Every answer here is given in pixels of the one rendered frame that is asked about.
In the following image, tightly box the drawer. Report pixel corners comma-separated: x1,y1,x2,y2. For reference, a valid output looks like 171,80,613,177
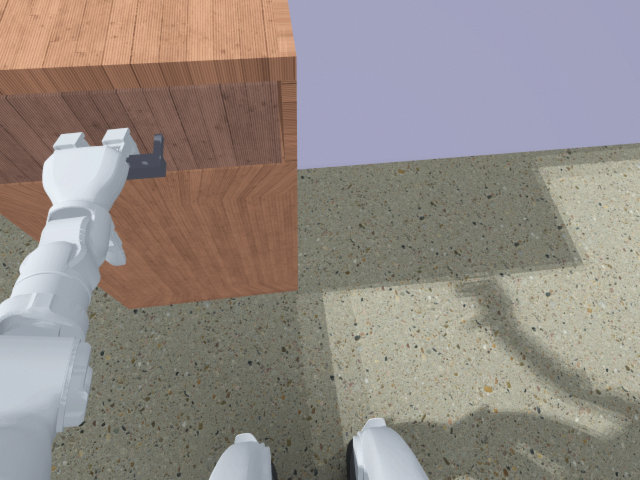
0,81,282,184

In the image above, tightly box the left robot thigh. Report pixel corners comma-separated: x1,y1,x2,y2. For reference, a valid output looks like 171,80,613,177
209,441,272,480

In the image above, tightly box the left robot hand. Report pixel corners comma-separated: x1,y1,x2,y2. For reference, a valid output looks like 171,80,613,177
42,128,140,266

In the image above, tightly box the left robot forearm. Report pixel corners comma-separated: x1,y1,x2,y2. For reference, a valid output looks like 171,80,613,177
0,200,112,342

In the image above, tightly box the handle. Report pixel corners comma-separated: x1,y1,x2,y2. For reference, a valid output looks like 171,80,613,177
126,134,166,180

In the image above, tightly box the cabinet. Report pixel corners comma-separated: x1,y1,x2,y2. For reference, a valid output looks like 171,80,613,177
0,0,298,309

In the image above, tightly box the robot right shin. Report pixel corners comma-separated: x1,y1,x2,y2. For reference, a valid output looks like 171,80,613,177
361,418,387,433

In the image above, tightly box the left robot upper arm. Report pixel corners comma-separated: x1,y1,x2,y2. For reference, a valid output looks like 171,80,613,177
0,335,93,480

